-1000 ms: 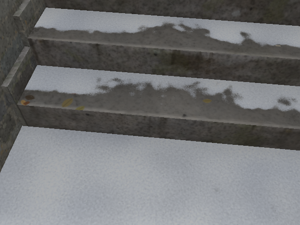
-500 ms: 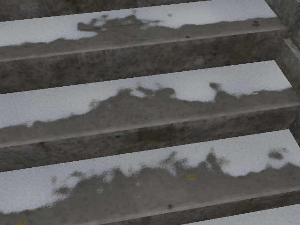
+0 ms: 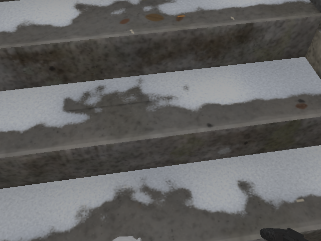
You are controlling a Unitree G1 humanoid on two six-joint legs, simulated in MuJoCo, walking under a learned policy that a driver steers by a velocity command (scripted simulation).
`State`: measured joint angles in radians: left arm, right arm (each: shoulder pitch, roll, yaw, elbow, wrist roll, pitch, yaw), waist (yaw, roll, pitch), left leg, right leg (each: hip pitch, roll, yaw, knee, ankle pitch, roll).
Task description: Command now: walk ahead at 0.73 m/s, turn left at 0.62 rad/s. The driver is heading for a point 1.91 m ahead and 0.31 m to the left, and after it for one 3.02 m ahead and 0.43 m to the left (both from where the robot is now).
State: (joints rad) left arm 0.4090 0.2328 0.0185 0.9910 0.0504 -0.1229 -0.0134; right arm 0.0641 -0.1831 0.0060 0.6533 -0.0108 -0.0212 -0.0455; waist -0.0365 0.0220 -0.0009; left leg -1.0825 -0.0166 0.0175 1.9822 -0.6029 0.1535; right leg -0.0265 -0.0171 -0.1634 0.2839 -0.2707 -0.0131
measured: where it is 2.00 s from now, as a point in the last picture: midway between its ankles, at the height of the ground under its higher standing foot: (144, 236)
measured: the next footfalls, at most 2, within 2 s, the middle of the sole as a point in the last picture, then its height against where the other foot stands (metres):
left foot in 0.08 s outside the picture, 0.17 m higher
right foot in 0.48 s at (183, 218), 0.17 m higher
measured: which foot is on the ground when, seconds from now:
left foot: up 0.00-0.06, down 0.08-0.48, up 0.50-0.82, down 0.84-1.00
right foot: down 0.00-0.08, up 0.10-0.46, down 0.48-1.00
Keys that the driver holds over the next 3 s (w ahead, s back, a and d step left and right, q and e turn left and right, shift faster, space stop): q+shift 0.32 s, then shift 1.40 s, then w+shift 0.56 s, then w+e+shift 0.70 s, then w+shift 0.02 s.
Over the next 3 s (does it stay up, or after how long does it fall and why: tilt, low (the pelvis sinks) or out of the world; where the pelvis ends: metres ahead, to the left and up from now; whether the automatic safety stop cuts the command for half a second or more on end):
stays up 1.07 0.31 0.66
